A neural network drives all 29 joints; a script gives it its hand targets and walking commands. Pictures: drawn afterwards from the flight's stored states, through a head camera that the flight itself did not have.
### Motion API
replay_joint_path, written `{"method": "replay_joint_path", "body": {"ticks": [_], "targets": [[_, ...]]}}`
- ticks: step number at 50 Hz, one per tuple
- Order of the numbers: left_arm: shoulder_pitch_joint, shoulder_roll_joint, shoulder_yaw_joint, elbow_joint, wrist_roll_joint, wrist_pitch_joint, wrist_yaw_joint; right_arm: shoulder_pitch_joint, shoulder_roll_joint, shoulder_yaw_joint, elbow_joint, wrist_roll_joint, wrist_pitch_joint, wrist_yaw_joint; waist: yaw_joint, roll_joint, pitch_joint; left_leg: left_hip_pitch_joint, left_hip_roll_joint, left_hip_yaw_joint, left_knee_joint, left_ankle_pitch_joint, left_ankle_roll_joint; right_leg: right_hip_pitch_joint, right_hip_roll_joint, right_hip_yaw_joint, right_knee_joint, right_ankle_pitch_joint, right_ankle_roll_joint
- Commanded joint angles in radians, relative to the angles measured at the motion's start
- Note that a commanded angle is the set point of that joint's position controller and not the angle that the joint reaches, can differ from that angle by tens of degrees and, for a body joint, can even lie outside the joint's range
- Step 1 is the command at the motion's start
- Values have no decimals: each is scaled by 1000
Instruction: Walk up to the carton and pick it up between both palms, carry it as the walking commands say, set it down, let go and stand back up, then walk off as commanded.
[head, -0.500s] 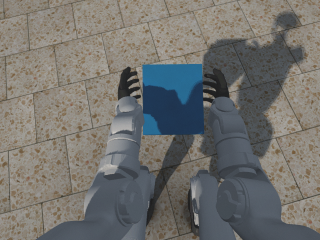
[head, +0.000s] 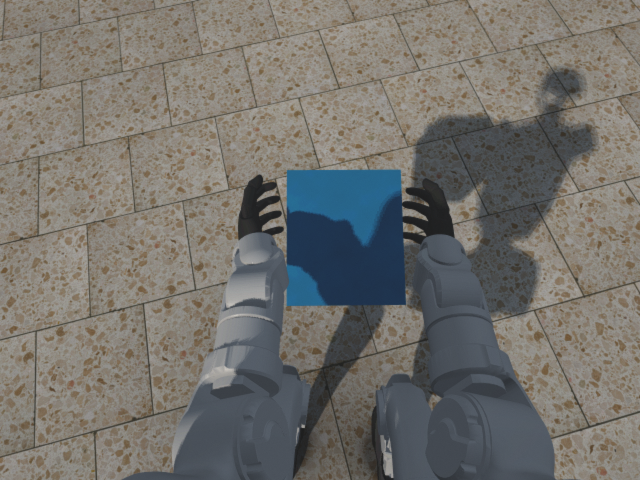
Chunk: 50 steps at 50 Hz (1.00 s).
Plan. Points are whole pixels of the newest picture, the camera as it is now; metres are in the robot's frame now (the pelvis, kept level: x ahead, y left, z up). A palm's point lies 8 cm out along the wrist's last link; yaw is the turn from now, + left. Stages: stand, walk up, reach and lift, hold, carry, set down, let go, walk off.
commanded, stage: reach and lift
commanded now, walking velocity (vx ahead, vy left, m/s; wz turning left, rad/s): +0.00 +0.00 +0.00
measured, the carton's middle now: (341, 243) +0.43 +0.02 -0.12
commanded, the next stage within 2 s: none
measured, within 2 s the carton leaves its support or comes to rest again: neither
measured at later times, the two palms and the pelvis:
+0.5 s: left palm (236, 227) +0.38 +0.13 +0.04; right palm (453, 232) +0.39 -0.10 +0.03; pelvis +0.01 +0.00 +0.07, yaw +0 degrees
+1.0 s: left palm (215, 206) +0.37 +0.13 +0.12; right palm (480, 217) +0.37 -0.11 +0.11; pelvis +0.03 -0.01 +0.11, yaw +0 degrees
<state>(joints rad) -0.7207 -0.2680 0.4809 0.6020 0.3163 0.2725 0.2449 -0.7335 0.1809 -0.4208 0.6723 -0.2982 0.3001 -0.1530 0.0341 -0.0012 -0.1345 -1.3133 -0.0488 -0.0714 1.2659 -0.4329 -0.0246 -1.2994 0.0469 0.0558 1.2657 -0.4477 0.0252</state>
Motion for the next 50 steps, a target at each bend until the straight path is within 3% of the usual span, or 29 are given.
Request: {"method": "replay_joint_path", "body": {"ticks": [1,29,50], "targets": [[-542,-1039,-576,168,-126,8,-370,-635,1042,551,37,141,-51,310,-1,-18,-738,498,-131,52,-169,248,4,391,130,-48,-191,207,-13],[-320,-1056,-614,99,-112,27,-401,-451,1036,594,-36,111,-38,328,5,-4,-550,836,-93,17,-504,375,13,714,92,-6,-524,304,-26],[-227,-1070,-637,62,-151,123,-413,-361,1064,632,-95,151,54,321,33,-9,-393,1097,-62,8,-710,418,20,991,67,25,-733,343,-24]]}}
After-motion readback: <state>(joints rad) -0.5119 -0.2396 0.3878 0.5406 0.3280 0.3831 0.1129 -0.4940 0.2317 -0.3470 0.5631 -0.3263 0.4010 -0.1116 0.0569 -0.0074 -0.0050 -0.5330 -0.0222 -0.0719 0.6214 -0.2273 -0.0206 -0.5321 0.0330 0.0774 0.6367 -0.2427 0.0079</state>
